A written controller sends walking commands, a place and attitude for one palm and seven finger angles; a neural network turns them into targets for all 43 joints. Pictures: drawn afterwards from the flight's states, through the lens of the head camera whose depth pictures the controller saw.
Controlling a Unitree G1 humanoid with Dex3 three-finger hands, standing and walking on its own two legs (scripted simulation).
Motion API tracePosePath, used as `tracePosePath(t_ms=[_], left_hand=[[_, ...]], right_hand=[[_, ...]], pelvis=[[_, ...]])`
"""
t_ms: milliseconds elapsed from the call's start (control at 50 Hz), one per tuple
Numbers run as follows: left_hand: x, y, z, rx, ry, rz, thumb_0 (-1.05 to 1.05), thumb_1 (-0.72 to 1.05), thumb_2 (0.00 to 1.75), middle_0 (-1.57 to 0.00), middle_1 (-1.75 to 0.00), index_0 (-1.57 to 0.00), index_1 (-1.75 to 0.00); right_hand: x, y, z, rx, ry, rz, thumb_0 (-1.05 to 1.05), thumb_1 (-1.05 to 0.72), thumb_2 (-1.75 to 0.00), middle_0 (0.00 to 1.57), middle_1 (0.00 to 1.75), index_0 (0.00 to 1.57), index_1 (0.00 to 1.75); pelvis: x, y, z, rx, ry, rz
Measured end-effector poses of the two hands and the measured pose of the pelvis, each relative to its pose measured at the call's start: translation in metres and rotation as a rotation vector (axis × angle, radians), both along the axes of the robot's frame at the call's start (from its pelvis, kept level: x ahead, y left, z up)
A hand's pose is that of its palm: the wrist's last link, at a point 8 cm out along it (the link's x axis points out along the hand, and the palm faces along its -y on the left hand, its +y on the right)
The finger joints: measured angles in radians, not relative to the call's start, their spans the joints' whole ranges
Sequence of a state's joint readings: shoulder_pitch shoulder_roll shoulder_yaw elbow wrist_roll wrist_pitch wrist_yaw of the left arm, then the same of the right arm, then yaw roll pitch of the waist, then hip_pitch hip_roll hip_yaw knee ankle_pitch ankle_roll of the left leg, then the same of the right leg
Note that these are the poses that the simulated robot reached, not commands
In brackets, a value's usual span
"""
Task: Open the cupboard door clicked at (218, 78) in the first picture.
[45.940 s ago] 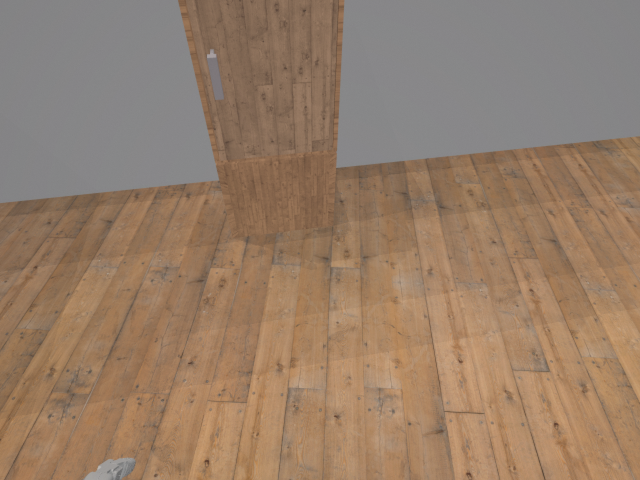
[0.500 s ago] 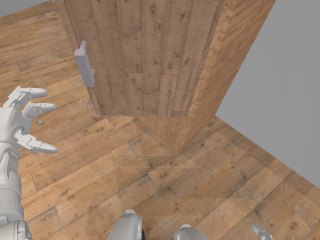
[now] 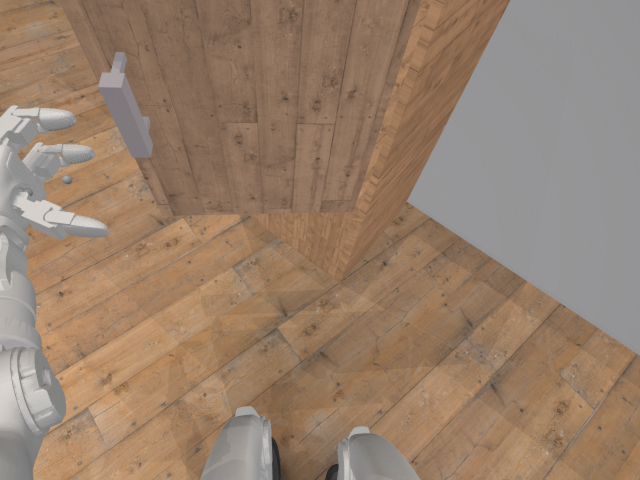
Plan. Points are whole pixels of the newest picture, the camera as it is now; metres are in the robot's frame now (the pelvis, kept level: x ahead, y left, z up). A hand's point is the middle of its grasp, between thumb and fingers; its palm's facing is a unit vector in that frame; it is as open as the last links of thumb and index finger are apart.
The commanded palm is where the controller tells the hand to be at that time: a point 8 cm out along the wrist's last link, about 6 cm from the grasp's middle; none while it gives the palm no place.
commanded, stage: move the hooked fingers beside the handle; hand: left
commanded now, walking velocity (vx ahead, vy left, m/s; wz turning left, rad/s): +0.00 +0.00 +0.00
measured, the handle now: (131, 106) +0.58 +0.25 +0.06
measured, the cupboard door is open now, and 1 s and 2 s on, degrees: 43 43 43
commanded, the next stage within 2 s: slide the fingers in behind the handle in 1.30 s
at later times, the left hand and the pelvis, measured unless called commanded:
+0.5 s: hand (75, 128) +0.52 +0.30 +0.08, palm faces +0.10 -0.99 -0.01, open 13.9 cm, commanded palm +0.51 +0.33 +0.06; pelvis +0.01 -0.01 -0.01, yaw -1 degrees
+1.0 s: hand (66, 135) +0.52 +0.32 +0.06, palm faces +0.08 -1.00 -0.01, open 13.9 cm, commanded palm +0.52 +0.34 +0.06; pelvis +0.01 +0.00 -0.02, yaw -1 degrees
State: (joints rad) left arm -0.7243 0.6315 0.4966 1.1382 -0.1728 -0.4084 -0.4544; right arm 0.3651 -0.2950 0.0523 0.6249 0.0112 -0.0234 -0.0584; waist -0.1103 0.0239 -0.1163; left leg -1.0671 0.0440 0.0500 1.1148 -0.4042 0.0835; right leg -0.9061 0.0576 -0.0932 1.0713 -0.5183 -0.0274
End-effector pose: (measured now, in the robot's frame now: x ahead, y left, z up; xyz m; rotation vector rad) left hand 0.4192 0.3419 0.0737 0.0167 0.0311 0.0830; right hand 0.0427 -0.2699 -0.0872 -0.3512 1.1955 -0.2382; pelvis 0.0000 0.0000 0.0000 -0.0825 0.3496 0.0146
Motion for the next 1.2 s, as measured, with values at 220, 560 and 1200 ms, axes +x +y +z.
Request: tracePosePath(t_ms=[220, 560, 1200], left_hand=[[0.038, 0.002, 0.000, 0.004, -0.013, -0.002, -0.02, -0.49, 0.30, -0.30, -1.20, -0.30, -1.20], [0.080, 0.010, 0.005, 0.000, 0.003, 0.011, -0.01, -0.49, 0.30, -0.30, -1.20, -0.30, -1.20], [0.085, 0.024, -0.017, -0.011, 0.004, 0.005, -0.02, -0.49, 0.30, -0.30, -1.20, -0.30, -1.20]], right_hand=[[-0.027, -0.011, -0.004, -0.041, 0.123, -0.046, 0.01, -0.90, -0.90, 0.20, 0.30, 0.20, 0.30], [-0.045, -0.007, -0.008, -0.038, 0.207, -0.095, 0.01, -0.90, -0.90, 0.20, 0.30, 0.20, 0.30], [-0.040, 0.007, -0.006, -0.066, 0.216, -0.077, 0.01, -0.90, -0.90, 0.20, 0.30, 0.20, 0.30]], pelvis=[[0.001, -0.003, -0.008, -0.013, 0.054, -0.002], [0.006, -0.005, -0.017, -0.032, 0.109, -0.013], [0.004, 0.010, -0.022, -0.057, 0.134, -0.008]])
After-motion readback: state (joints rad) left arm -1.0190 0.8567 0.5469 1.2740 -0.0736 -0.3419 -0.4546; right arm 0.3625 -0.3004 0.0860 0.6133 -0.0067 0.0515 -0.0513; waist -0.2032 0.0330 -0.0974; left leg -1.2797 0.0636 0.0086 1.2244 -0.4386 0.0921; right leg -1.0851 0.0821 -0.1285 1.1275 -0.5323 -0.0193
